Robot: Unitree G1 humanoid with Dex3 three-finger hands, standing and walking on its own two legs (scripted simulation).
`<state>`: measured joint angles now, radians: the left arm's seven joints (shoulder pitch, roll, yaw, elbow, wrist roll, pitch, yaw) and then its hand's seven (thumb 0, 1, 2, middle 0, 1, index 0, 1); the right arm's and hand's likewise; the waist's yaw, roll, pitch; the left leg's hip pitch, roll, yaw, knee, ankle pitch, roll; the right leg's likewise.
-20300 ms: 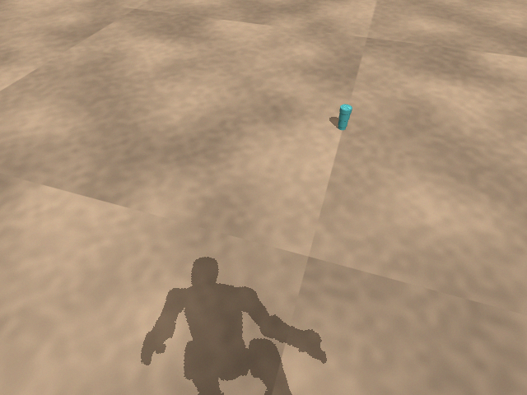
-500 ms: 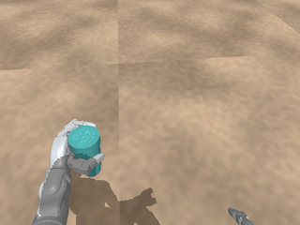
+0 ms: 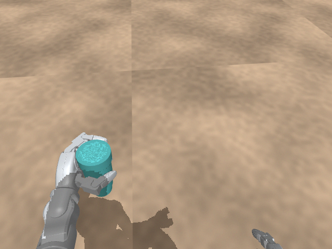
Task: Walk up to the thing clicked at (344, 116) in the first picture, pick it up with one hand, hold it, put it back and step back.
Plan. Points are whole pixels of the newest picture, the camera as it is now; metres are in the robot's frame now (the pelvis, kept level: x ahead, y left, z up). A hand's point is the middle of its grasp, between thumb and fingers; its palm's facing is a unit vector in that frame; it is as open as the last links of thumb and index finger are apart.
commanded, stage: hold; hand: left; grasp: from the side
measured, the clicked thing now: (98, 172) +0.31 +0.17 +0.02
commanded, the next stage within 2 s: crouch in 0.02 s
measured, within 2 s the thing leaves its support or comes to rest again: neither
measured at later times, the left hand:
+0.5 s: hand (103, 178) +0.32 +0.17 -0.02, palm faces +0.05 -1.00 +0.00, open 9.9 cm
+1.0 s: hand (116, 205) +0.34 +0.18 -0.28, palm faces +0.06 -1.00 -0.02, open 9.9 cm
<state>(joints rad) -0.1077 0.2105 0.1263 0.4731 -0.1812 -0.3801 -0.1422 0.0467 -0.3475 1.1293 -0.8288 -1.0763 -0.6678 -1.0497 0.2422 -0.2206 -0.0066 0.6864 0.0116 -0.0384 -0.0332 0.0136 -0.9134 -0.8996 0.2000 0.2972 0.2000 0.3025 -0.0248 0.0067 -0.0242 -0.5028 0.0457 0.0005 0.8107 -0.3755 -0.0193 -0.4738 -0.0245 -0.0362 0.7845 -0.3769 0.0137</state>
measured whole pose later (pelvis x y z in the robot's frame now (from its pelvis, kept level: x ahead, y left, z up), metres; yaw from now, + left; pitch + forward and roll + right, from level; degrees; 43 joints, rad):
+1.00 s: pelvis -0.05 +0.00 -0.24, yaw -2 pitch +32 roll -2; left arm -0.43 0.26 0.31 0.92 -0.16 -0.78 -0.21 0.04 -0.33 1.11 -0.83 -1.06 -0.67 -1.03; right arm 0.10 -0.25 -0.01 0.73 -0.08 -0.05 0.06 0.01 -0.91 -0.90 0.20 0.30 0.20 0.30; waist -0.07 -0.01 -0.20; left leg -1.77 0.05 -0.06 1.87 -0.67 -0.03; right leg -1.73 -0.02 -0.03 1.85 -0.68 0.00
